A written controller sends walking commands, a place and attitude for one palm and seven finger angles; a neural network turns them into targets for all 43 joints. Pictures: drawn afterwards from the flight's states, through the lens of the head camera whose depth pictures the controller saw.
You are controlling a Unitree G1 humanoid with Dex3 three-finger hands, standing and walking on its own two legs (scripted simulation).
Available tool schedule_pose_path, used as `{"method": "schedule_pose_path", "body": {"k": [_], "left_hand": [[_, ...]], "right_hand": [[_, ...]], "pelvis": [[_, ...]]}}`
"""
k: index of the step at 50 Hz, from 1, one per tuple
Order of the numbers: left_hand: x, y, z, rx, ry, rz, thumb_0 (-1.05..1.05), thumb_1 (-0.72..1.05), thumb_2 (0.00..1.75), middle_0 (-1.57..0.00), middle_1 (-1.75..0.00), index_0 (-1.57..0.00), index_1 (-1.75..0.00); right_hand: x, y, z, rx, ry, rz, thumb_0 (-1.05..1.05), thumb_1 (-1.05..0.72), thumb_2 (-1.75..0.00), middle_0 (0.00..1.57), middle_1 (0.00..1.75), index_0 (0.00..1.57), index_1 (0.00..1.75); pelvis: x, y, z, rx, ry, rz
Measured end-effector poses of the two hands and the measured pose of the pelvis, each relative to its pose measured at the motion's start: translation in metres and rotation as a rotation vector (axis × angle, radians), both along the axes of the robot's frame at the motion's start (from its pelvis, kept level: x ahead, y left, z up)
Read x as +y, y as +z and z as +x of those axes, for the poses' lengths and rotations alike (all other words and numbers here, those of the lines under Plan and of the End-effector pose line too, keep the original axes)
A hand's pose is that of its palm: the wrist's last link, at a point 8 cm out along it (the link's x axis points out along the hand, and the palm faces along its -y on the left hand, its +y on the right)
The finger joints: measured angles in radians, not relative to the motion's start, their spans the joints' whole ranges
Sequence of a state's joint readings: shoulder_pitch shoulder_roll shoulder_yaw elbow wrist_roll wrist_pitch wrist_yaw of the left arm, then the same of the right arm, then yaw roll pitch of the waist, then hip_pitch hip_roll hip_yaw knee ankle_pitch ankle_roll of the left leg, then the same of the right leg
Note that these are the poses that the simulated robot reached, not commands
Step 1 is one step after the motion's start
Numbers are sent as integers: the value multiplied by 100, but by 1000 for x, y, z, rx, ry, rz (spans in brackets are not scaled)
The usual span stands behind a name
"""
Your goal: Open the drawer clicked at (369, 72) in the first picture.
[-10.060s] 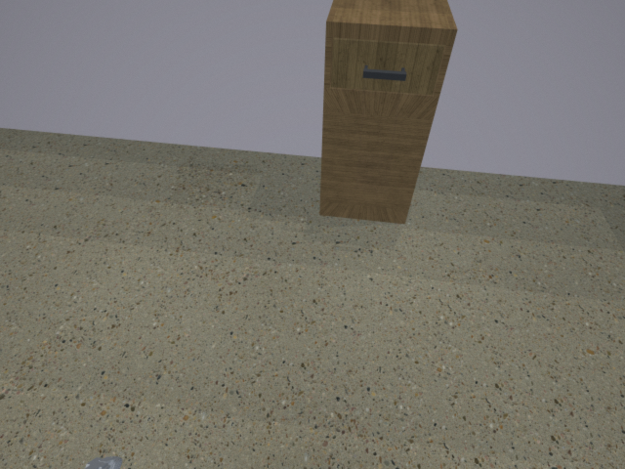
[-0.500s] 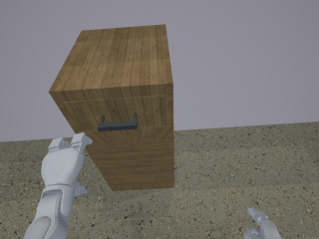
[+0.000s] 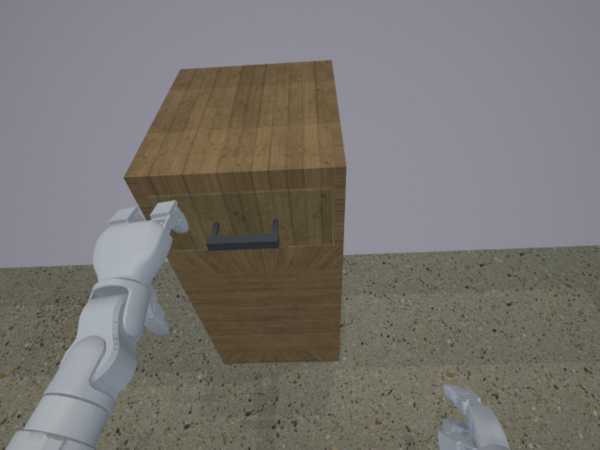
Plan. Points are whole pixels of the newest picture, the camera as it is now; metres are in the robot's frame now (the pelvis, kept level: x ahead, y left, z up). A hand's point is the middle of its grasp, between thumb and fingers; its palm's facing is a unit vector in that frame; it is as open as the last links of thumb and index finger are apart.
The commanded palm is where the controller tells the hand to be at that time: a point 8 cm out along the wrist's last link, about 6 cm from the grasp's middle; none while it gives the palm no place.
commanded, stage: raise the hand with hooked fingers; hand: left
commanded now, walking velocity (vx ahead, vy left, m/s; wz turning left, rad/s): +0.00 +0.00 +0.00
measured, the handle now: (244, 233) +0.51 +0.18 -0.05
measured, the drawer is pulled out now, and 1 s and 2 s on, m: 0.00 0.00 0.00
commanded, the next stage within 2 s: move the hooked fingers above the handle in 0.28 s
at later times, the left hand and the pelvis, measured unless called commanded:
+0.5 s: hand (163, 280) +0.30 +0.23 +0.08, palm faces +0.07 -0.09 -0.99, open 13.9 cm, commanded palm +0.29 +0.23 +0.13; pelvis -0.01 -0.01 +0.00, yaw +0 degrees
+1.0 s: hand (193, 259) +0.37 +0.22 +0.04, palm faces +0.00 -0.07 -1.00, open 13.8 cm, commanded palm +0.35 +0.22 +0.10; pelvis +0.01 -0.02 -0.01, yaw +0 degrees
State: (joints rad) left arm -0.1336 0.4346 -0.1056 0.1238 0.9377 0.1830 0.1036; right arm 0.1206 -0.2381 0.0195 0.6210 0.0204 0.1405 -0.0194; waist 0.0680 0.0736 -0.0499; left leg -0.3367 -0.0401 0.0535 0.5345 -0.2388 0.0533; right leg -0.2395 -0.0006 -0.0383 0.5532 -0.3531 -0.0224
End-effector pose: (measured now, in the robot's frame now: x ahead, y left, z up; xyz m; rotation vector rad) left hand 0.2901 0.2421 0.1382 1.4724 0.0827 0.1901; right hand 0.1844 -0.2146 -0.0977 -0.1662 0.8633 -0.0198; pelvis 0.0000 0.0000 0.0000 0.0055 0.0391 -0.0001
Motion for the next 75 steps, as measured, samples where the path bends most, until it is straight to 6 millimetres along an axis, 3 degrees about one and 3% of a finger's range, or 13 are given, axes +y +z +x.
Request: {"method": "schedule_pose_path", "body": {"k": [12, 25, 35, 43, 52, 67, 75], "left_hand": [[-6, -12, -14, -4, -57, 0, 0, -49, 30, -33, -120, -32, -120], [-12, -10, -10, 10, -18, 2, 0, -49, 30, -32, -120, -32, -120], [-25, -21, 16, 28, -54, 16, 0, -49, 30, -32, -120, -32, -120], [-19, -30, 40, 62, -19, 20, 0, -49, 30, -32, -120, -32, -120], [-26, -43, 58, 64, -62, 16, 0, -49, 30, -32, -120, -32, -120], [-36, -58, 97, 90, -52, 33, 0, -49, 30, -32, -120, -32, -120], [-50, -60, 116, 65, -91, 35, 0, -49, 30, -32, -120, -32, -120]], "right_hand": [[-18, -9, -30, 65, -35, -33, 1, -91, -89, 20, 30, 20, 30], [-20, -5, -21, 18, -39, -10, 1, -91, -89, 20, 30, 20, 30], [-30, -7, -22, 26, -49, -32, 1, -91, -89, 20, 30, 20, 30], [-47, -16, -40, 95, -104, -51, 1, -91, -89, 20, 30, 20, 30], [-62, -26, -60, 170, -157, -75, 1, -91, -89, 20, 30, 20, 30], [-54, -33, -72, 214, -193, -57, 1, -91, -89, 20, 30, 20, 30], [-52, -39, -88, 253, -215, -51, 0, -91, -89, 20, 30, 20, 30]], "pelvis": [[-1, 0, -6, 2, -3, 0], [-8, 1, -8, -6, -2, 6], [-16, -2, -7, 19, 3, 7], [-19, -4, 0, 52, -4, 8], [-18, -8, 8, 90, -8, 7], [-13, -12, 12, 134, -9, 2], [-9, -15, 13, 162, -14, 0]]}}
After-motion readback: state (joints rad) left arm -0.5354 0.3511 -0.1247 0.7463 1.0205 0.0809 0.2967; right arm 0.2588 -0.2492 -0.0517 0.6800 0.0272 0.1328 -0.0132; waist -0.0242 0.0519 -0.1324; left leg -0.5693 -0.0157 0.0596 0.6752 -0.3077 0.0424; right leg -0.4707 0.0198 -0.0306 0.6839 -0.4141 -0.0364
